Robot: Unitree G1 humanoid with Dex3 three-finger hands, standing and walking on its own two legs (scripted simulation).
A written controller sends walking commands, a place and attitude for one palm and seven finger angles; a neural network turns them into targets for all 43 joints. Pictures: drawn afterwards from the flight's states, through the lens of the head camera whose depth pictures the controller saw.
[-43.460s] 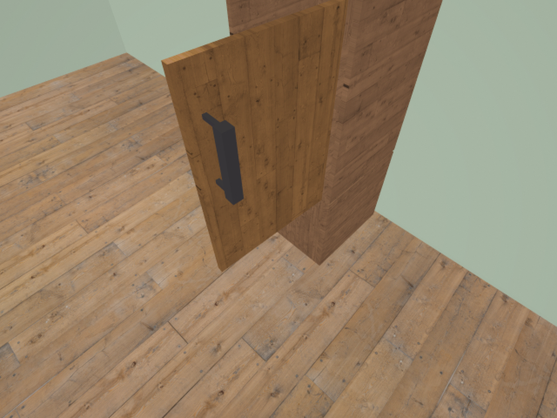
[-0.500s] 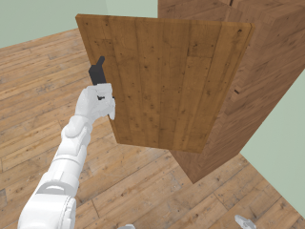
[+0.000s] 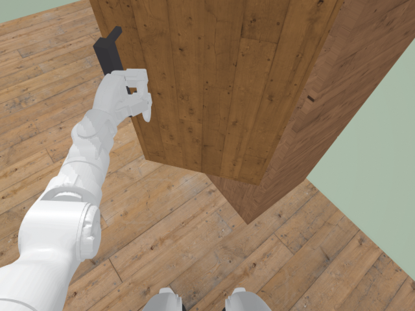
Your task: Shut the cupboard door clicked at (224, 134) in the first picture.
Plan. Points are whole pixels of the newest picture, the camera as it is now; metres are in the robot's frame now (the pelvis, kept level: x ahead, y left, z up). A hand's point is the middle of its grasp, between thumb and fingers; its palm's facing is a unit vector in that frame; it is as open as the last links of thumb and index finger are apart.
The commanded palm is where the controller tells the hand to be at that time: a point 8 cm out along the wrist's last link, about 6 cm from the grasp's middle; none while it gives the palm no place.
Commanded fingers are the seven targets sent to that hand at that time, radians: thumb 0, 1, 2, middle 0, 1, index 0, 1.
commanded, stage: push the door shut along its arc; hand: left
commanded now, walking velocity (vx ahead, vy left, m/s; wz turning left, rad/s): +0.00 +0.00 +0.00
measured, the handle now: (122, 75) +0.57 +0.14 +0.11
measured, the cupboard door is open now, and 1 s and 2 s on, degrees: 39 31 26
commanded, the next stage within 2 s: pull the fist back off the door in 0.88 s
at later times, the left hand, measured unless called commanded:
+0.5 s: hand (167, 80) +0.53 +0.05 +0.12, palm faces -0.41 -0.91 +0.00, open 3.1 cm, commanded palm +0.54 +0.10 +0.11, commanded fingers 0.00 0.90 0.90 -1.30 -1.50 -1.30 -1.50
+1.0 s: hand (179, 73) +0.55 +0.02 +0.12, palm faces -0.48 -0.88 -0.01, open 3.5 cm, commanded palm +0.58 +0.05 +0.11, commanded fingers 0.00 0.90 0.90 -1.30 -1.50 -1.30 -1.50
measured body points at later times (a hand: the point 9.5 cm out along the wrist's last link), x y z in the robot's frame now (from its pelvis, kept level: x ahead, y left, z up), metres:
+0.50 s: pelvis +0.02 -0.01 -0.01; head +0.13 -0.02 +0.43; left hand +0.55 +0.10 +0.12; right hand +0.01 -0.28 -0.13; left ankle +0.04 +0.10 -0.69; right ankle +0.01 -0.11 -0.69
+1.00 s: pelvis +0.01 -0.01 -0.02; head +0.15 -0.01 +0.41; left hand +0.57 +0.07 +0.12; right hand +0.01 -0.29 -0.14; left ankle +0.04 +0.10 -0.69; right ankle +0.01 -0.11 -0.69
